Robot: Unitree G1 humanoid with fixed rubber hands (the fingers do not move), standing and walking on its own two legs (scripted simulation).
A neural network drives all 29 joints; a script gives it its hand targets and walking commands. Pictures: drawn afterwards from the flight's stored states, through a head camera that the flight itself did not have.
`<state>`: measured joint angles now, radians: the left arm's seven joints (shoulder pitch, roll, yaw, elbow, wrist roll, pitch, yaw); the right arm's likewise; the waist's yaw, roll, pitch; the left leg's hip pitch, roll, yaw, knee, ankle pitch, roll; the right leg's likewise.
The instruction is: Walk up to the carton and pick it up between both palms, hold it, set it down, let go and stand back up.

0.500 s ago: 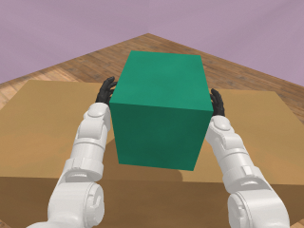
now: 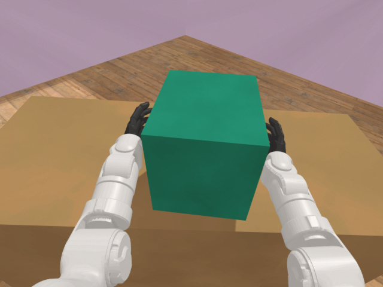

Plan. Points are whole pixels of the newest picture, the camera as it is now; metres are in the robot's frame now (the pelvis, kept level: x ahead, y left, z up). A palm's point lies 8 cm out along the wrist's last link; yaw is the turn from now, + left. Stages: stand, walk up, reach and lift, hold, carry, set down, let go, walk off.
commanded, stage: set down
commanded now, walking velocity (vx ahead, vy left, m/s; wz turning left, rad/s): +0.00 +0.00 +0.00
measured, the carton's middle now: (205, 141) +0.43 -0.04 +0.11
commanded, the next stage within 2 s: none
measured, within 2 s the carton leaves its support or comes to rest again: rests again in 1.54 s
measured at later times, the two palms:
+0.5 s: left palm (138, 143) +0.42 +0.12 +0.11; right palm (273, 164) +0.36 -0.18 +0.10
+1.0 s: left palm (139, 147) +0.42 +0.11 +0.10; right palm (270, 171) +0.36 -0.18 +0.08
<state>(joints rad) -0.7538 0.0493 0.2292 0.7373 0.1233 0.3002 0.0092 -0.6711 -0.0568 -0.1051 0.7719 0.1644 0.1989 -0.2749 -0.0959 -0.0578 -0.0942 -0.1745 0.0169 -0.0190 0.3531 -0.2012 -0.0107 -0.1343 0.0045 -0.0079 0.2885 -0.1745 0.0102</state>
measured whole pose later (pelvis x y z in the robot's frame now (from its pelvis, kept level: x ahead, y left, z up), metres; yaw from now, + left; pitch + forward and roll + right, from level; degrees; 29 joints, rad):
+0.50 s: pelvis +0.00 +0.00 +0.00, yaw +0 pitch +2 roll -1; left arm -0.79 0.06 0.24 0.93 0.12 0.18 -0.01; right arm -0.63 0.01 -0.23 0.80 0.03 0.15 -0.25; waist -0.10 -0.06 -0.09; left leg -0.18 0.02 -0.02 0.35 -0.20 -0.01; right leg -0.13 0.00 -0.01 0.28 -0.18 0.01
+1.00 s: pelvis +0.01 +0.00 +0.00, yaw +0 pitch +2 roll -1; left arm -0.79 0.06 0.26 0.96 0.12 0.13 -0.03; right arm -0.59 0.05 -0.28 0.80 -0.03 0.09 -0.25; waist -0.10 -0.06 -0.06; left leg -0.18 0.02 -0.02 0.35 -0.21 -0.01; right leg -0.13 0.00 -0.01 0.28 -0.18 0.01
